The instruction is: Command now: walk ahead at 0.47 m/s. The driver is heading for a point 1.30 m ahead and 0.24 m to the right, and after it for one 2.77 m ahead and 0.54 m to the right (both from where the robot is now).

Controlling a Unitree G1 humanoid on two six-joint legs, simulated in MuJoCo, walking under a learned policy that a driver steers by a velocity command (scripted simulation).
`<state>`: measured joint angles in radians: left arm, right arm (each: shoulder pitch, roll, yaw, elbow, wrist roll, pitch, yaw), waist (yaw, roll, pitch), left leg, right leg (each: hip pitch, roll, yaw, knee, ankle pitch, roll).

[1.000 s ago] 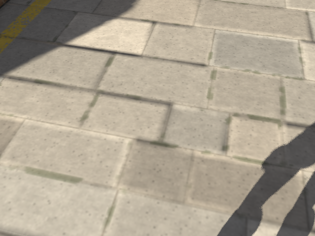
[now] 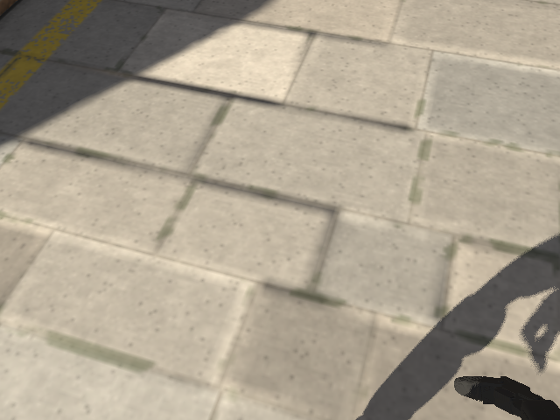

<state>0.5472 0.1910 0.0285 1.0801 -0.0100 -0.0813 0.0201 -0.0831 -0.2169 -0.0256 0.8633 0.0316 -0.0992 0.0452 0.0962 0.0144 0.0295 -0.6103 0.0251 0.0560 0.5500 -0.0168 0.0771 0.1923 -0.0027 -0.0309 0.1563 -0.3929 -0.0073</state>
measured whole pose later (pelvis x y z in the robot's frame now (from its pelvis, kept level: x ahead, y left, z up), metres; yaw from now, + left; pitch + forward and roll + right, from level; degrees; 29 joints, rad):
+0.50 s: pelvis +0.29 +0.01 +0.01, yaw +0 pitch +2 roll +2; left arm 0.04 0.23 0.05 0.85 -0.02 -0.09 -0.02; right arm 0.39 -0.24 -0.04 1.04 0.02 -0.09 0.00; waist -0.08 -0.04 0.00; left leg 0.04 -0.06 0.06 0.21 -0.28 0.04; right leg -0.64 -0.10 0.01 0.57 0.06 -0.02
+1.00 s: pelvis +0.57 -0.03 +0.02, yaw +0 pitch +2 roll -2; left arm 0.38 0.23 0.06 0.98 -0.01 -0.09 0.00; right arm 0.05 -0.25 -0.05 0.90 0.01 -0.07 0.01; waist 0.07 0.04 0.00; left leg -0.67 0.12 -0.03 0.64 0.07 0.02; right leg 0.00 0.06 -0.07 0.18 -0.22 -0.05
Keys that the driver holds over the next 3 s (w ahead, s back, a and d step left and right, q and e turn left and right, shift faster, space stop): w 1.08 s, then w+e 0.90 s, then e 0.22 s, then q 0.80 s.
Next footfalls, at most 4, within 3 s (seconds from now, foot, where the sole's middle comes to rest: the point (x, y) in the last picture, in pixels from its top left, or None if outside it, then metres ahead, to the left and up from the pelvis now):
0.04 left None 0.22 0.11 -0.76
0.58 right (376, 388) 0.54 -0.12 -0.76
1.14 left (284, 267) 0.85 0.12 -0.76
1.72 right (383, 198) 1.11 -0.15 -0.76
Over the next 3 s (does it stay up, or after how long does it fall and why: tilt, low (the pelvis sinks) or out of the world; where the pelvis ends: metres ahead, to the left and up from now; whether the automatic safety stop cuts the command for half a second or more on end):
stays up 1.32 -0.10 0.01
